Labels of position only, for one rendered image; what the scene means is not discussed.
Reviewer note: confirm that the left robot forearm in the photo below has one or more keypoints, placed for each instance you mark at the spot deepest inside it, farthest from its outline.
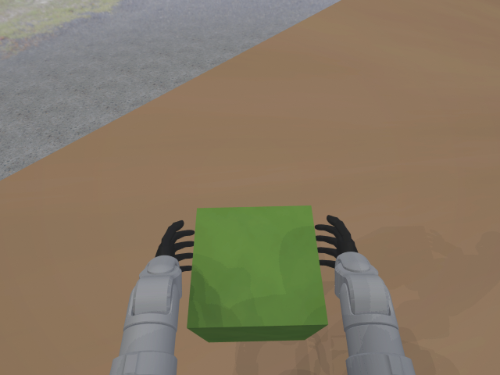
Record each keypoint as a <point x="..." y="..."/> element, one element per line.
<point x="150" y="327"/>

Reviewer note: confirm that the carton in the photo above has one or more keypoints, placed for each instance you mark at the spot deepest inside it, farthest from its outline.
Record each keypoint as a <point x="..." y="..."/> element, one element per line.
<point x="256" y="275"/>

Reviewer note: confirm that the right robot hand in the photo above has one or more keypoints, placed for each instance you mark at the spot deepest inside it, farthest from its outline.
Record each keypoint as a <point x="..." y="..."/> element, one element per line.
<point x="342" y="240"/>

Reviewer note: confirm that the right robot forearm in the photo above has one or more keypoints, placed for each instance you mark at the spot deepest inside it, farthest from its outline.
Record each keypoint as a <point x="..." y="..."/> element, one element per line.
<point x="369" y="320"/>

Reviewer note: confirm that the left robot hand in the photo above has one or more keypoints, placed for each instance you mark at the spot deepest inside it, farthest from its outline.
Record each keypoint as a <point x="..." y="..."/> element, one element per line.
<point x="167" y="246"/>

